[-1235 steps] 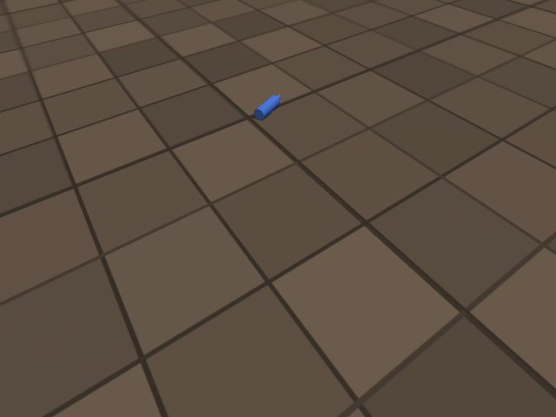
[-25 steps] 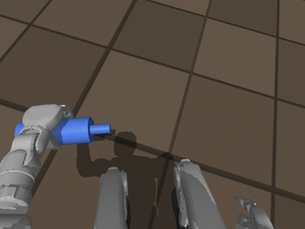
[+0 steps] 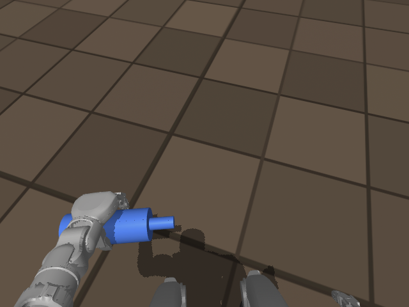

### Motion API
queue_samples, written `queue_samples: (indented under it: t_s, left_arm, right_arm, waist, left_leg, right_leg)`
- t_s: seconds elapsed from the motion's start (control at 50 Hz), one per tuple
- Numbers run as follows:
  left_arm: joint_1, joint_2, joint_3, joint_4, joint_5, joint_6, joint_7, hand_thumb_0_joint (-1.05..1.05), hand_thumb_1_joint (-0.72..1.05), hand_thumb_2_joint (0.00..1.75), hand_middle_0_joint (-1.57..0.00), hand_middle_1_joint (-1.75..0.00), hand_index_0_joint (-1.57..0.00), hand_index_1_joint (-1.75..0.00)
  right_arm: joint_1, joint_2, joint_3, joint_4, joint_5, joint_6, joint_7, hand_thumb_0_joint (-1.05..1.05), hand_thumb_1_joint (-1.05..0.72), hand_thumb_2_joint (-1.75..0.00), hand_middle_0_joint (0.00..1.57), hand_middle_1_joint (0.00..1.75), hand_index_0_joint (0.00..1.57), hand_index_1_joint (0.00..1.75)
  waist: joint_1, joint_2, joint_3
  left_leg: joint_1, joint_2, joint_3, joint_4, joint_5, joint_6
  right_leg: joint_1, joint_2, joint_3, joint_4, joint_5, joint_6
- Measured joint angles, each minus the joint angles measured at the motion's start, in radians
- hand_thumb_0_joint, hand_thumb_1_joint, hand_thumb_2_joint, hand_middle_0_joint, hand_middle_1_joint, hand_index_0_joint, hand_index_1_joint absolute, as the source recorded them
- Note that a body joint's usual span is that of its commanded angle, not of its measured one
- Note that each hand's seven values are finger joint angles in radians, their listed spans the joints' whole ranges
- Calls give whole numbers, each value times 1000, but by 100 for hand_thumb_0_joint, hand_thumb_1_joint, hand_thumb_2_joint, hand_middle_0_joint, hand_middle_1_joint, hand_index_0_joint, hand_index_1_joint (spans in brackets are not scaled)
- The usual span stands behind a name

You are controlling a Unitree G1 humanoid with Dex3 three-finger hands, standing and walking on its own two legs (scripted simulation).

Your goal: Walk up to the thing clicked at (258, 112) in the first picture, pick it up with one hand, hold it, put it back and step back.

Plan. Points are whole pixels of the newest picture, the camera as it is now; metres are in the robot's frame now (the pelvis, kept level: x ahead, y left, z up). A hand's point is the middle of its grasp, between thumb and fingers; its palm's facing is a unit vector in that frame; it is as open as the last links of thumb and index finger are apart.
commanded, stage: lift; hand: left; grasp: from above
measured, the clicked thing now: (121, 226) +0.34 +0.21 -0.12
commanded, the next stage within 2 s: hold in 0.34 s
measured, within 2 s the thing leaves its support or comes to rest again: neither
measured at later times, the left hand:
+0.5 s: hand (96, 205) +0.34 +0.23 -0.01, palm faces -0.48 -0.07 -0.87, open 10.2 cm
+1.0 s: hand (95, 194) +0.35 +0.22 +0.03, palm faces -0.48 -0.05 -0.88, open 10.2 cm
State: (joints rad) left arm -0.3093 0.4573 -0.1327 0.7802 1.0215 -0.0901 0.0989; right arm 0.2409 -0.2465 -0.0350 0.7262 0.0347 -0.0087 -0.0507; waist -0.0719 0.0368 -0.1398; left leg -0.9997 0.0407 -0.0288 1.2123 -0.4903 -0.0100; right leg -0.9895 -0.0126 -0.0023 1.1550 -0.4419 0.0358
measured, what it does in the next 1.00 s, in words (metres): rises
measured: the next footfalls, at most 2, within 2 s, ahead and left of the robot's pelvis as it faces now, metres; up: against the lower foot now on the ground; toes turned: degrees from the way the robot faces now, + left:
none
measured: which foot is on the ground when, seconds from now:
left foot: down 0.00-1.00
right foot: down 0.00-1.00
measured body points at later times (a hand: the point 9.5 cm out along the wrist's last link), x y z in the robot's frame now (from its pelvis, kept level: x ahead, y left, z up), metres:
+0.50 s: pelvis +0.04 +0.01 +0.07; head +0.07 +0.00 +0.52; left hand +0.36 +0.23 +0.04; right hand +0.13 -0.26 -0.05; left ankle +0.05 +0.12 -0.64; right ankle +0.07 -0.14 -0.64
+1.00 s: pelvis +0.05 +0.00 +0.08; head +0.07 -0.01 +0.53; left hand +0.37 +0.22 +0.08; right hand +0.16 -0.27 -0.03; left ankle +0.05 +0.12 -0.64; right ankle +0.07 -0.14 -0.64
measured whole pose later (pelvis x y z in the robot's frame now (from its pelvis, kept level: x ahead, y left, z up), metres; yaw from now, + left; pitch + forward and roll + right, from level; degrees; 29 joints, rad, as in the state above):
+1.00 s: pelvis +0.05 +0.00 +0.08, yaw -1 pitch +5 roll +0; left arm -0.25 0.41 -0.20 0.69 1.00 -0.04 0.00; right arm 0.23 -0.25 -0.05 0.70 0.05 0.04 -0.04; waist -0.02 0.03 -0.06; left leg -0.42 0.03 0.03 0.67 -0.34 -0.01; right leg -0.44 -0.03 0.03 0.65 -0.30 0.04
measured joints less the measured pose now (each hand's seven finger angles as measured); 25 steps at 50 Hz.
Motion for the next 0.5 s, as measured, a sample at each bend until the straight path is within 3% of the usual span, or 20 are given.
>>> queue_samples:
  t_s: [0.2, 0.42, 0.5]
  left_arm:
    - [-23, -43, -36, 40, -12, 59, 36, -1, -2, 45, -67, -55, -70, -51]
    - [9, -52, -59, 18, -39, 80, -23, -1, 0, 43, -67, -53, -71, -48]
    - [24, -52, -64, 3, -31, 69, -33, -1, 0, 43, -67, -52, -71, -48]
  right_arm:
    - [7, 4, -6, 22, 2, -7, 4, 1, -90, -90, 21, 30, 20, 30]
    - [12, 9, -8, 12, 4, 2, 2, 1, -90, -90, 21, 30, 20, 30]
    - [9, 12, -6, 10, 5, 5, 2, 1, -90, -90, 21, 30, 20, 30]
  waist:
    - [7, -8, 34]
    - [23, -8, 55]
    - [30, -9, 56]
  left_leg:
    - [206, -1, 21, -192, 56, 3]
    - [371, -6, 43, -351, 98, 8]
    - [414, -8, 48, -390, 106, 9]
  right_leg:
    - [199, -3, 13, -186, 56, 2]
    - [357, -8, 28, -340, 100, 7]
    - [397, -10, 31, -376, 107, 7]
